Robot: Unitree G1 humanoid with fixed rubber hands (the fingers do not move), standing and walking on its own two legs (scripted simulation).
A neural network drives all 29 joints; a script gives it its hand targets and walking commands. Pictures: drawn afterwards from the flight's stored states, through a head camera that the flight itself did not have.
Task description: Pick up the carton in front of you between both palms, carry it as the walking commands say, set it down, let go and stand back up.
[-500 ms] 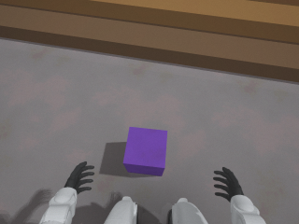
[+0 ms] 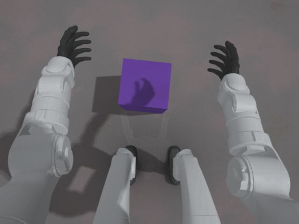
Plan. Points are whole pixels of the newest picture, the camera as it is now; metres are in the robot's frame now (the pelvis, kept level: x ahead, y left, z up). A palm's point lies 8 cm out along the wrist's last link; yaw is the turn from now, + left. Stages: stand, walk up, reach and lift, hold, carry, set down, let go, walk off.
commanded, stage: reach and lift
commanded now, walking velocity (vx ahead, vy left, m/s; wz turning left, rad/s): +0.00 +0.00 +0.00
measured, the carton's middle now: (145, 89) +0.51 +0.03 -0.53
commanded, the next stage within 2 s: none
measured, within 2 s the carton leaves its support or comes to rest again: leaves its support in 1.88 s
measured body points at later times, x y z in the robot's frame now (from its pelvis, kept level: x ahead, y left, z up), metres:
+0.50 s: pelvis +0.02 +0.00 -0.09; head +0.35 +0.02 +0.22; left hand +0.54 +0.22 -0.24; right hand +0.51 -0.17 -0.24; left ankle +0.08 +0.11 -0.62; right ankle +0.09 -0.14 -0.62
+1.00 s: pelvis -0.04 -0.01 -0.27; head +0.34 +0.02 -0.03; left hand +0.53 +0.21 -0.45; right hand +0.51 -0.16 -0.45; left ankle +0.08 +0.11 -0.62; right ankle +0.08 -0.14 -0.62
